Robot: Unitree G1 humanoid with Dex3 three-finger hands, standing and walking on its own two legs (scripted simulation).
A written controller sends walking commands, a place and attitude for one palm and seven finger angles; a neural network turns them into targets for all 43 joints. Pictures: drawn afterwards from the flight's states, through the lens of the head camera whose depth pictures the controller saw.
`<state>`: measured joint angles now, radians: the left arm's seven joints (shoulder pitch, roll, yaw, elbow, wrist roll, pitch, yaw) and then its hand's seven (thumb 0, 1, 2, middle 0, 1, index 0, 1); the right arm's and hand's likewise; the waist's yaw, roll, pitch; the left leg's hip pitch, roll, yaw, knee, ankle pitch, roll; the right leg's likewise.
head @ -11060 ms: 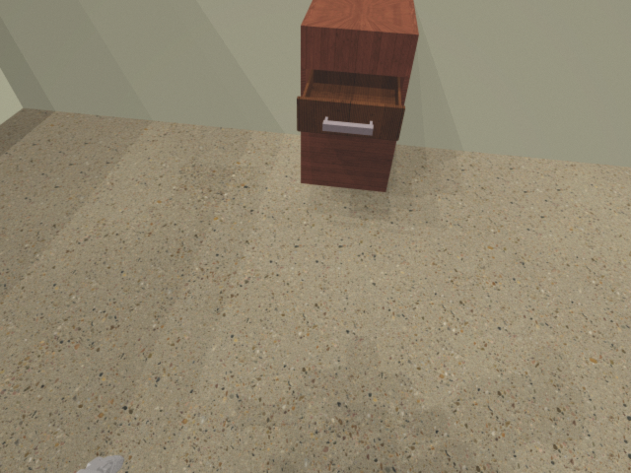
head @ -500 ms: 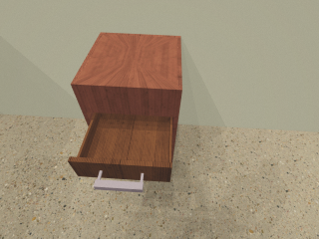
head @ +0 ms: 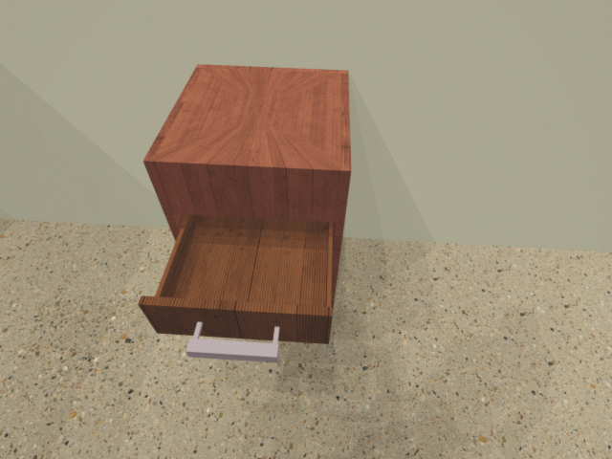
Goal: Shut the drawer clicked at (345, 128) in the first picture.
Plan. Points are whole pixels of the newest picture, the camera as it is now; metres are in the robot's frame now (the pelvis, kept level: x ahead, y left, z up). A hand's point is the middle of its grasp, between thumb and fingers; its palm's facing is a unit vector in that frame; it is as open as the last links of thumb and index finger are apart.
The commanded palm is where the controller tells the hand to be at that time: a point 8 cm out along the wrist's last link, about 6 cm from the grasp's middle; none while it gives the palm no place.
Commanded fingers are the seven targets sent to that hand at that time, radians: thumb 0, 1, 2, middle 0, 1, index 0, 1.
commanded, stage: come to a stop and stand still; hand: left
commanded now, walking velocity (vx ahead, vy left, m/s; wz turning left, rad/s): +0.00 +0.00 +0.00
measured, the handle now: (235, 339) +0.38 +0.17 -0.25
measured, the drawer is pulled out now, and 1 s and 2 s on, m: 0.25 0.25 0.25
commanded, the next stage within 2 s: look again from close up in 0.54 s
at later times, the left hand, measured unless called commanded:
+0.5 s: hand out of the picture -0.04 +0.14 -0.17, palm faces +0.03 -0.99 -0.16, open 7.4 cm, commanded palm none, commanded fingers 0.00 0.90 0.90 -0.20 -0.30 -0.20 -0.30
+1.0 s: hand out of the picture -0.04 +0.13 -0.17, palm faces +0.03 -0.99 -0.16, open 7.4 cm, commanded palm none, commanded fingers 0.00 0.90 0.90 -0.20 -0.30 -0.20 -0.30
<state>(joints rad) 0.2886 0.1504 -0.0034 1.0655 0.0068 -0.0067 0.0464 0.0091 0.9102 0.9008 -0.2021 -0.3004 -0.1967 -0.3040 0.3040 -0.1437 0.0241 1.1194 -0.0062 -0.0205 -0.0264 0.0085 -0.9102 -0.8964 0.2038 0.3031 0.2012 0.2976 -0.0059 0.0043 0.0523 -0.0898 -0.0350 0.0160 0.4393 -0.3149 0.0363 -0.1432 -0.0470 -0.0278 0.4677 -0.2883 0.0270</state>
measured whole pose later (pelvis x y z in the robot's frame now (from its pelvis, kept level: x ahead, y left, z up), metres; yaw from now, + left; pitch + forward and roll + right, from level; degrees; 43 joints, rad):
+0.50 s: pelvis -0.02 -0.01 +0.00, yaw +0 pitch -2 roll +0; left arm 0.33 0.12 -0.02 1.09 0.01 -0.01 0.04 0.01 0.90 0.90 -0.20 -0.30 -0.20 -0.30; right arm 0.30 -0.12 0.02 1.14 0.00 -0.02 -0.02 0.01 -0.91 -0.90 0.20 0.30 0.20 0.30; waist 0.00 -0.01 0.05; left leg -0.11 -0.01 0.01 0.43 -0.28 0.02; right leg -0.16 -0.03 -0.03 0.45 -0.25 0.01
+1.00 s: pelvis -0.03 -0.02 +0.00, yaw +0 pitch -2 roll +0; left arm 0.33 0.12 -0.01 1.09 0.01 -0.02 0.04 0.01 0.91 0.90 -0.20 -0.30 -0.20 -0.30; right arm 0.33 -0.11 0.02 1.15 0.00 -0.02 -0.03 0.01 -0.91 -0.90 0.20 0.30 0.20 0.30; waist 0.00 -0.01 0.05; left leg -0.14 0.00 0.01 0.43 -0.27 0.00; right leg -0.19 -0.02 -0.04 0.46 -0.24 -0.01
